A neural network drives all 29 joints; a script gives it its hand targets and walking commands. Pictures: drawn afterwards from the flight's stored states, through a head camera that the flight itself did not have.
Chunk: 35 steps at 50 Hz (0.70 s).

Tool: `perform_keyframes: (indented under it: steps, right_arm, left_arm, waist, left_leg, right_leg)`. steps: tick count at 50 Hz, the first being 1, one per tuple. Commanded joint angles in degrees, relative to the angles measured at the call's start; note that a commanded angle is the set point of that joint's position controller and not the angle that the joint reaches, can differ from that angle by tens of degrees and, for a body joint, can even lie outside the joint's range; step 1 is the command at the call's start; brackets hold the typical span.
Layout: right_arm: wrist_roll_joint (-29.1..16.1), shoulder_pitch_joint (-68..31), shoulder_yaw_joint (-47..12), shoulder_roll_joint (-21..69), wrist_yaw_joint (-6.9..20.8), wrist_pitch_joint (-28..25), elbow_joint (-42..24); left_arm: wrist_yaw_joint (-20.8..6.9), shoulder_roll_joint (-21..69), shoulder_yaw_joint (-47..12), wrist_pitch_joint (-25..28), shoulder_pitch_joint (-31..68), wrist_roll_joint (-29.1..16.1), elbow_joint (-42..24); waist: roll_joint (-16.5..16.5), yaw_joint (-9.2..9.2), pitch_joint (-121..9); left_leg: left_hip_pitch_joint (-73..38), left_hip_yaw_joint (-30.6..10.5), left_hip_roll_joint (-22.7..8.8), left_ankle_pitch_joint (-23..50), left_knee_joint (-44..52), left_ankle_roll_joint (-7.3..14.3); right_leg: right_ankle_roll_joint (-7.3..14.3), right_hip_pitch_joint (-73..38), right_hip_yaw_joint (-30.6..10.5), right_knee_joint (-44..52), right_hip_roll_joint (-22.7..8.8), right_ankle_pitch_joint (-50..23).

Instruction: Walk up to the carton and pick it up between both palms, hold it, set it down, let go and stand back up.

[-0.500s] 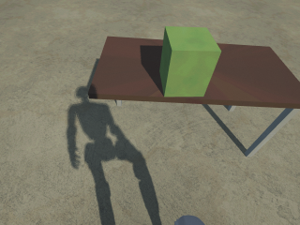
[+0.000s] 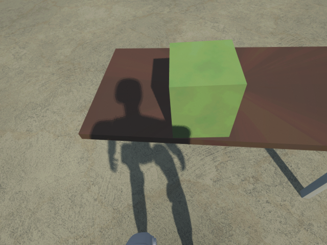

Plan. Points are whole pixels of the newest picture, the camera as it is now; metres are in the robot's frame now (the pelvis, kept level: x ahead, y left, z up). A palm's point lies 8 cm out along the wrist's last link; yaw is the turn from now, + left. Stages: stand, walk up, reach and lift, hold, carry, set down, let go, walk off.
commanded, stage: walk up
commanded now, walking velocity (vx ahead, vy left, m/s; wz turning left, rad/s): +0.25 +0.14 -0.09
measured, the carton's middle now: (200, 91) +0.58 -0.07 -0.01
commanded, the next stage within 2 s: none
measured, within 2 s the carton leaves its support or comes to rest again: neither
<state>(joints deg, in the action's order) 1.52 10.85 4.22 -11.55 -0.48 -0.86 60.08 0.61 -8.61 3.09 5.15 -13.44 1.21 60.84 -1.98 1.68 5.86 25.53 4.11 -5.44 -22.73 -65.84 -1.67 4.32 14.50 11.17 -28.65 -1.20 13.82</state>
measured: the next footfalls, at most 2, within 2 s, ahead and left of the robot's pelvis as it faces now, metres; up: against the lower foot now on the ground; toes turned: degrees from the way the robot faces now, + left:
left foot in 0.28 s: +0.15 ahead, +0.13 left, +0.00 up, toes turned +4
right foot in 1.24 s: +0.13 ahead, -0.18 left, +0.00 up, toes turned -13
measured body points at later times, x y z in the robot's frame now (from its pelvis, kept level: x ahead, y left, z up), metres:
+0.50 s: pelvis +0.07 +0.04 +0.01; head +0.06 +0.06 +0.45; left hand +0.08 +0.24 -0.17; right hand +0.12 -0.18 -0.14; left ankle +0.11 +0.13 -0.74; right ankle +0.02 -0.07 -0.74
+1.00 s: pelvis +0.06 +0.03 +0.01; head +0.07 +0.07 +0.46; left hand +0.06 +0.26 -0.17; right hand -0.02 -0.20 -0.13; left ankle +0.11 +0.13 -0.74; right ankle +0.03 -0.10 -0.67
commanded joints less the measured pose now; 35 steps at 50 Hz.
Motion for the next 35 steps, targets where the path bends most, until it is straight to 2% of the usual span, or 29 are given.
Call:
perform_keyframes:
  steps: [1, 2, 3, 4, 5, 6, 8, 10, 11, 12, 13, 14, 15, 16, 17, 18, 19, 20, 21, 23, 24, 26, 29, 30, 31, 32, 33, 34, 35]
  right_arm:
    - [0.9, 8.01, 0.4, -1.11, -0.39, 3.03, -0.32]
    - [1.0, 5.96, 0.15, -0.78, -0.21, 3.2, -0.93]
    - [0.58, 2.59, -0.13, -0.57, 0.0, 3.36, -1.35]
    - [0.08, 2.08, -0.48, -0.13, -0.1, 3.32, -1.81]
    - [-0.21, 2.45, -0.72, 0.99, 0.01, 3.22, -1.75]
    - [-0.55, 0.8, -0.96, 0.49, 0.3, 2.7, -1.85]
    - [-0.91, -2.68, -1.68, 0.71, 0.27, 2.32, -3.36]
    - [-1.33, -6.07, -1.8, -1.39, -0.39, 2.31, -3.7]
    - [-1.61, -4.12, -1.83, -1.23, -0.7, 2.16, -2.92]
    - [-1.83, -2.26, -1.87, -1.41, -0.99, 1.91, -2.52]
    - [-1.56, 0.94, -2.24, -2.07, -1.07, 1.17, -1.07]
    - [-1.71, 2.09, -1.71, -4.28, -1.29, 0.63, -0.71]
    - [-1.04, 3.2, -1.27, -7.18, -1.63, 0.14, 0.17]
    - [-0.61, 2.25, -1.36, -7.17, -1.72, 0.22, 0.13]
    - [-1.25, -0.03, -1.37, -6.92, -1.69, 0.55, 0.0]
    - [-1.26, -2.7, -1.59, -5.31, -1.56, 0.84, -0.11]
    - [-1.66, -2.51, -1.96, -4.12, -1.43, 0.86, 0.08]
    - [-1.68, -3.06, -2.69, -1.68, -1.62, 0.7, 0.44]
    - [-1.66, -2.97, -2.97, -0.84, -1.89, 0.45, 0.92]
    - [-1.5, -1.98, -3.06, -0.39, -2.02, 0.25, 1.59]
    - [-1.65, 0.02, -2.66, -0.31, -1.9, 0.2, 2.07]
    - [-1.59, 3.61, -2.63, -1.36, -1.79, -0.27, 3.26]
    - [-1.24, 3.1, -2.74, -0.54, -1.79, -0.61, 4.37]
    - [-1.13, 2.84, -2.57, -1.32, -1.9, -0.62, 4.27]
    - [-1.27, 3.09, -2.99, -0.96, -1.82, -0.56, 4.57]
    - [-1.3, 4.58, -3.2, -0.98, -1.73, -0.46, 4.99]
    - [-1.25, 4.28, -3.1, -1.04, -1.68, -0.42, 4.83]
    - [-1.53, 4.49, -3.04, -0.84, -1.61, -0.21, 4.88]
    - [-1.32, 4.28, -3.02, -0.95, -1.67, -0.13, 5.04]
  left_arm:
    - [0.97, -8.02, 0.92, 1.05, -10.04, -0.08, -0.37]
    - [0.99, -8.58, 0.87, 0.95, -9.75, 0.13, -0.09]
    - [1.04, -7.78, 0.79, 0.69, -9.16, 0.23, -0.88]
    - [1.02, -6.13, 0.1, 0.62, -7.85, 0.31, -1.33]
    - [0.71, -5.56, -0.47, 0.64, -6.17, 0.5, -1.41]
    - [0.51, -4.9, -0.7, 0.67, -5.74, 0.26, -0.79]
    - [1.03, -3.86, -1.05, -0.2, -7.25, -0.62, 0.55]
    - [0.89, -5.59, -1.15, -0.76, -10.84, -0.31, 1.46]
    - [1.0, -6.01, -0.95, -1.04, -10.83, -0.04, 1.2]
    - [1.08, -6.57, -1.04, -1.42, -10.83, -0.08, 1.21]
    - [1.2, -7.6, -0.57, -1.86, -8.98, -0.16, 1.26]
    - [1.18, -6.58, -0.77, -2.29, -8.91, -0.73, 1.31]
    - [1.21, -5.4, -1.15, -2.41, -10.83, -0.95, 1.58]
    - [1.31, -1.38, -2.22, -2.99, -14.53, -1.5, 2.7]
    - [1.52, 0.89, -2.67, -3.93, -15.36, -1.51, 3.46]
    - [1.64, -0.49, -2.15, -4.69, -13.62, -1.04, 4.11]
    - [1.64, -3.88, -1.12, -5.26, -9.75, -0.81, 3.23]
    - [1.52, -5.03, -0.66, -5.37, -8.26, -0.7, 3.53]
    - [1.3, -4.75, -0.56, -5.42, -8.4, -0.56, 4.07]
    - [1.42, -3.33, -0.95, -5.19, -10.36, -0.17, 5.72]
    - [1.68, -2.4, -1.24, -5.08, -9.76, -0.08, 6.18]
    - [1.93, -2.8, -0.96, -5.02, -7.35, -0.12, 5.86]
    - [1.95, -0.68, -1.49, -5.1, -6.65, -0.34, 6.97]
    - [1.94, -1.22, -1.33, -5.35, -6.51, -0.65, 6.93]
    - [2.14, -1.84, -1.26, -5.51, -6.46, -0.34, 7.27]
    - [2.27, -2.06, -1.4, -5.8, -5.61, -0.64, 7.04]
    - [2.17, -2.48, -1.26, -5.9, -5.77, -0.58, 7.17]
    - [2.1, -2.28, -1.56, -5.9, -6.32, -0.57, 6.96]
    - [1.94, -1.43, -1.84, -5.98, -5.96, -0.47, 7.13]
  waist:
    - [3.04, -1.91, -7.11]
    - [6.32, -1.62, -6.79]
    - [5.83, -1.38, -4.73]
    - [9.43, -2.2, -3.41]
    - [11.1, -4.17, -4.25]
    - [12.38, -3.88, -4.15]
    - [18.13, -3.38, -3.49]
    - [16.34, -0.32, -5.07]
    - [13.67, -0.79, -6.1]
    - [12.81, -1.86, -8.01]
    - [9.14, -3.91, -7.78]
    - [4.52, -3.84, -11.43]
    - [-1.86, -3.04, -13.52]
    - [-4.76, -1.02, -12.82]
    - [-10.11, -0.35, -12.65]
    - [-12.39, 0.26, -8.57]
    - [-14.53, -0.81, -6.01]
    - [-12.7, -0.38, -4.16]
    - [-11.2, 0.39, -2.14]
    - [-7.15, 0.84, -0.71]
    - [-2.44, -0.04, -1.71]
    - [1.94, -1.38, -4.14]
    - [1.58, -1.14, -2.53]
    - [0.5, -0.6, -1.0]
    - [1.9, -0.46, -0.47]
    - [2.3, -1.29, -0.15]
    - [1.26, -0.36, -1.07]
    - [2.73, -0.41, 1.16]
    - [1.13, -0.33, 1.27]
  left_leg:
    - [3.84, -5.56, -2.6, 1.57, 1.44, -0.87]
    - [5.51, -4.19, -2.26, 1.79, 4.73, -1.28]
    - [4.3, -4.25, -2.34, 2.79, 5.77, -1.41]
    - [2.81, -3.43, -1.12, 4.02, 9.24, -1.31]
    - [-0.49, -2.76, -0.49, 5.08, 14.71, -0.81]
    - [-1.65, -1.65, 0.86, 7.34, 18.97, -0.32]
    - [-4.66, 0.15, 2.6, 10.2, 24.38, 0.46]
    - [-6.51, 1.76, 4.7, 9.22, 28.84, 1.09]
    - [-7.87, 2.05, 4.71, 10.74, 31.57, 1.74]
    - [-11.57, 0.96, 4.12, 12.1, 35.56, 2.41]
    - [-15.01, 1.22, 2.46, 22.86, 42.43, 2.52]
    - [-20.87, -0.93, -1.55, 35.21, 42.87, 2.94]
    - [-26.23, -5.61, -7.5, 49.44, 40.52, 4.25]
    - [-27.09, -10.32, -12.35, 52.88, 41.47, 6.49]
    - [-21.48, -11.33, -12.07, 44.64, 43.11, 8.83]
    - [-15.79, -12.03, -9.39, 32.33, 46.88, 8.28]
    - [-9.65, -12.99, -7.17, 25.61, 50.2, 7.42]
    - [-8.65, -10.75, -5.61, 19.91, 52.57, 5.65]
    - [-9.51, -9.54, -5.11, 18.72, 52.88, 4.61]
    - [-11.95, -9.38, -3.8, 17.43, 51.5, 4.41]
    - [-12.69, -8.71, -3.86, 19.35, 50.77, 4.56]
    - [-13.54, -8.38, -4.02, 22.45, 49.65, 4.83]
    - [-15.15, -6.7, -3.14, 20.67, 50.11, 4.42]
    - [-13.99, -7.7, -3.15, 18.37, 51.21, 4.31]
    - [-12.75, -8.82, -3.44, 15.47, 51.84, 4.63]
    - [-11.02, -8.82, -3.05, 11.95, 53.23, 4.01]
    - [-11.05, -8.9, -2.76, 8.79, 54.23, 3.8]
    - [-10.53, -8.18, -2.58, 8.94, 54.04, 3.71]
    - [-9.8, -8.97, -2.78, 7.11, 54.71, 3.54]
  right_leg:
    - [6.0, -9.45, -23.53, 10.88, -24.27, -47.19]
    - [6.67, -10.64, -23.25, 10.94, -23.31, -44.48]
    - [7.31, -6.01, -21.27, 11.44, -21.99, -43.81]
    - [6.86, -4.17, -18.46, 12.75, -20.13, -48.34]
    - [5.25, -4.24, -13.81, 12.38, -15.97, -45.5]
    - [3.63, -5.43, -10.78, 11.09, -13.19, -44.3]
    - [2.84, -4.91, -6.24, 10.96, -8.24, -45.17]
    - [3.77, -8.97, -8.61, 6.57, -10.09, -52.82]
    - [4.76, -9.21, -9.54, 5.93, -11.33, -53.44]
    - [4.63, -9.3, -10.53, 4.76, -11.74, -49.54]
    - [2.83, -7.21, -8.04, 4.02, -10.73, -41.77]
    - [1.14, -5.89, -8.0, 3.0, -8.81, -28.49]
    - [-1.45, -2.64, -7.19, 2.08, -6.94, -12.18]
    - [-2.92, -0.69, -7.01, 2.17, -4.49, 3.6]
    - [-3.33, -4.03, -7.45, 4.57, -3.93, 7.65]
    - [-3.12, -5.89, -8.67, 6.95, -3.97, 6.49]
    - [-3.27, -9.19, -8.76, 6.98, -3.98, 3.3]
    - [-3.55, -9.4, -8.28, 7.83, -4.78, 1.27]
    - [-3.73, -8.87, -8.64, 9.34, -5.12, -0.83]
    - [-3.82, -6.68, -8.75, 11.69, -5.65, -2.11]
    - [-3.85, -8.2, -8.44, 12.09, -6.14, -3.44]
    - [-4.0, -11.09, -8.02, 12.12, -6.33, -4.05]
    - [-4.06, -8.12, -8.36, 13.55, -6.41, -3.17]
    - [-4.39, -8.29, -8.47, 13.46, -5.94, -2.8]
    - [-4.74, -9.04, -8.24, 13.65, -5.7, -1.93]
    - [-4.51, -9.94, -8.14, 13.35, -5.81, -1.27]
    - [-4.23, -9.92, -8.37, 13.42, -5.47, -0.99]
    - [-4.13, -8.9, -8.11, 13.69, -5.73, -0.47]
    - [-4.36, -9.05, -8.33, 13.3, -5.36, -0.67]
